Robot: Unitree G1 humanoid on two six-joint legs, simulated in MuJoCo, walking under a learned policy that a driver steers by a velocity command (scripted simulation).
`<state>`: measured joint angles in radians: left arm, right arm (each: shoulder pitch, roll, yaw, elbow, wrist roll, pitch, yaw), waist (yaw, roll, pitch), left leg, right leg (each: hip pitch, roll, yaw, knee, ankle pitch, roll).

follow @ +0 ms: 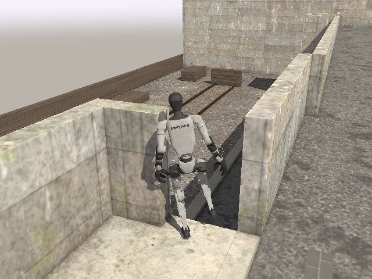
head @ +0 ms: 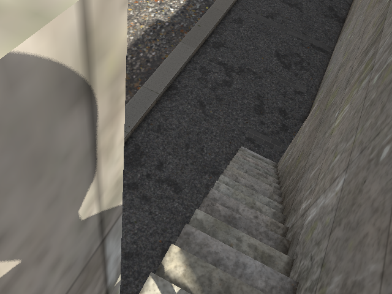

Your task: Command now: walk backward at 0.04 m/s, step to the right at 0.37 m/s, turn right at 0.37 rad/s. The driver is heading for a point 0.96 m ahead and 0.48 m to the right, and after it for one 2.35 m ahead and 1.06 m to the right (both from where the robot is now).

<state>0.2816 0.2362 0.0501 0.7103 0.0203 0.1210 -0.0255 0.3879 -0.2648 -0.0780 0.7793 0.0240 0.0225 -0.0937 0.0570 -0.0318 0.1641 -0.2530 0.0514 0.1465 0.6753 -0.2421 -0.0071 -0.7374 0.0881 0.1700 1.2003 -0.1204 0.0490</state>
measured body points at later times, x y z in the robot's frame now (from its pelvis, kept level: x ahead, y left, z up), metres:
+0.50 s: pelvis +0.10 -0.01 -0.01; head +0.15 +0.01 +0.43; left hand -0.05 +0.18 -0.14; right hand +0.42 -0.18 -0.02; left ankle +0.13 +0.11 -0.72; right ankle +0.05 -0.10 -0.74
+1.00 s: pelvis -0.04 -0.05 -0.06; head -0.04 -0.07 +0.39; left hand +0.10 +0.25 -0.17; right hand -0.15 -0.36 -0.19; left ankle +0.13 +0.09 -0.74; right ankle -0.09 -0.22 -0.75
